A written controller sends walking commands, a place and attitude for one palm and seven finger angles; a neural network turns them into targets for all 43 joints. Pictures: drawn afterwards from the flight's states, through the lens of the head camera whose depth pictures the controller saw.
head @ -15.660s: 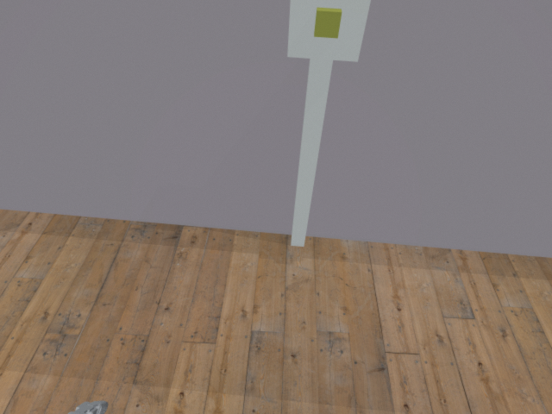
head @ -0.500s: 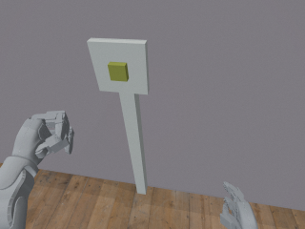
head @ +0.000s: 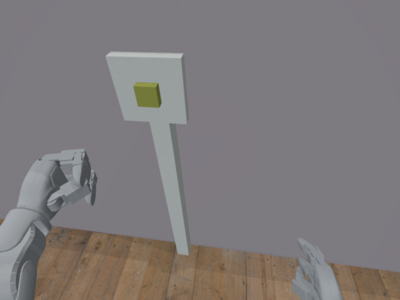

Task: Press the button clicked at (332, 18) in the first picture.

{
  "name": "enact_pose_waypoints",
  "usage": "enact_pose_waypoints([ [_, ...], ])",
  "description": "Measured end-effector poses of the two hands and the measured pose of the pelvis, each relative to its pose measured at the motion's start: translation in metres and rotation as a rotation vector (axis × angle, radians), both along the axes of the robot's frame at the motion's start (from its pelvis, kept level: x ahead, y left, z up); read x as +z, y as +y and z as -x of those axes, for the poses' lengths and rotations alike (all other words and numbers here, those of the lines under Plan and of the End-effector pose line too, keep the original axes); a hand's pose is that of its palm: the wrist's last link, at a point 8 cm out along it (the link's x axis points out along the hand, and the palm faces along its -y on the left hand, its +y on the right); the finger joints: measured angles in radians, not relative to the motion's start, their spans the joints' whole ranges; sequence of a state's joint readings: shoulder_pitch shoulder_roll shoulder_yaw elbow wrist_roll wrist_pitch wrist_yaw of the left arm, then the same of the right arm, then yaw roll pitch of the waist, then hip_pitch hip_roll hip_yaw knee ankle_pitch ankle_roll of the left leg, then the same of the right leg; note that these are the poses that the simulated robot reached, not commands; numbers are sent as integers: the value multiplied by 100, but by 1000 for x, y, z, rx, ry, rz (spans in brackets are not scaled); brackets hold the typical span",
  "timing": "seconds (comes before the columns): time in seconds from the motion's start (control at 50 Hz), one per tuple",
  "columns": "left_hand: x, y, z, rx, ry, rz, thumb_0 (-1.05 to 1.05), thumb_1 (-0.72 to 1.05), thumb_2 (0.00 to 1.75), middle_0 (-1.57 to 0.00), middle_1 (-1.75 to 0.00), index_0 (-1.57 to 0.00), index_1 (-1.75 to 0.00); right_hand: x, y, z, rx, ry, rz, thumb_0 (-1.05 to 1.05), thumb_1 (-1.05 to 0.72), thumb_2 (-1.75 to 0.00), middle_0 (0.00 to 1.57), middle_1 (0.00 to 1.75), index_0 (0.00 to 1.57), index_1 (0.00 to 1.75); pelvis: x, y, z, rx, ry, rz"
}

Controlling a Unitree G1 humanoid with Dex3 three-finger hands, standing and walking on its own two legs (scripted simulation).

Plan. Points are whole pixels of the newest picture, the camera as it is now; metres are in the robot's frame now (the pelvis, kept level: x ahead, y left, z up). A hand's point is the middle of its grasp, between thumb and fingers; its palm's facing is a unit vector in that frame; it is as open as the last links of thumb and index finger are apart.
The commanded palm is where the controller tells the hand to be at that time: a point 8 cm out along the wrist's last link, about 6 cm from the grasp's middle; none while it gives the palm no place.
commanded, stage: aim a knuckle at the button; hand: left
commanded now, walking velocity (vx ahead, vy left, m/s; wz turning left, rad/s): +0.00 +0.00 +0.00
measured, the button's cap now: (148, 94) +0.52 +0.19 +0.19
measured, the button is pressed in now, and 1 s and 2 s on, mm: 0 0 0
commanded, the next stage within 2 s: press the button with the knuckle in 1.88 s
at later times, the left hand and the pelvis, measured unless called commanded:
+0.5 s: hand (112, 156) +0.32 +0.21 +0.17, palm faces +0.02 -1.00 -0.04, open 3.1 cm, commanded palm +0.29 +0.25 +0.17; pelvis +0.00 +0.01 +0.00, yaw -1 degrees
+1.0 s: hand (138, 133) +0.40 +0.18 +0.16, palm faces +0.00 -1.00 -0.03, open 3.1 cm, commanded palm +0.39 +0.23 +0.16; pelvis +0.01 +0.01 +0.00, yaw -1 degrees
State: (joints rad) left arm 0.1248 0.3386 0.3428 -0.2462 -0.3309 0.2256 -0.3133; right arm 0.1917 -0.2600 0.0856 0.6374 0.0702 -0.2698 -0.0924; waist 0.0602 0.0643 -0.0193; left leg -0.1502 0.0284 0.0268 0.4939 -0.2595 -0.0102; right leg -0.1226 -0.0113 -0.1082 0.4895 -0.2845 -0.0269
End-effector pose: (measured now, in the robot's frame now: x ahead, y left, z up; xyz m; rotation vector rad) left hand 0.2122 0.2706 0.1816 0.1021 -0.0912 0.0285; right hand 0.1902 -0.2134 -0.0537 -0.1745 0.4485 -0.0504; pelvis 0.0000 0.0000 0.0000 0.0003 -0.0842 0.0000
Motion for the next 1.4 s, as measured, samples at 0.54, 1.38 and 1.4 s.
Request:
enact_pose_waypoints([
  [0.54, -13, -11, -87, -14, 39, 60, 1, 90, 90, -130, -150, -130, -150, -14, -5, 17, -62, 116, 18, 2, -90, -90, 20, 30, 20, 30, 0, 8, -3, -9, 30, -5],
  [1.38, -25, -46, -214, -35, 79, 81, 1, 90, 90, -129, -150, -130, -150, -54, -38, 117, -254, 490, 24, 2, -90, -90, 20, 30, 20, 30, 0, 8, -16, -50, 131, -8],
  [1.4, -27, -45, -213, -35, 84, 80, 1, 90, 90, -129, -150, -130, -150, -54, -38, 118, -256, 494, 23, 2, -90, -90, 20, 30, 20, 30, 0, 8, -17, -50, 131, -8],
])
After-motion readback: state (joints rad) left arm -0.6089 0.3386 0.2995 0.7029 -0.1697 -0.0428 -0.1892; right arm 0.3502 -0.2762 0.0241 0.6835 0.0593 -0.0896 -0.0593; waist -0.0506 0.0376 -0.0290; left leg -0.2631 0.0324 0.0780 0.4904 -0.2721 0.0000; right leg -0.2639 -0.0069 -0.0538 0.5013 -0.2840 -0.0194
